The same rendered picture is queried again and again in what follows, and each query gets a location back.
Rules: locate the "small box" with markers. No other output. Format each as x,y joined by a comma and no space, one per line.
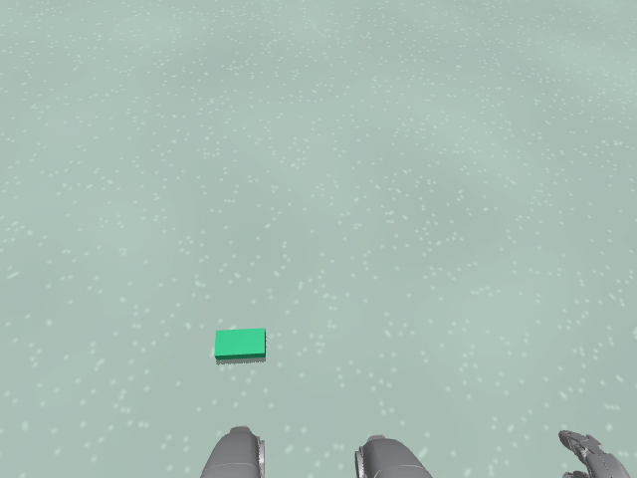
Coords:
240,344

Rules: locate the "right robot hand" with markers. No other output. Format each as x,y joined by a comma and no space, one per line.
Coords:
591,453

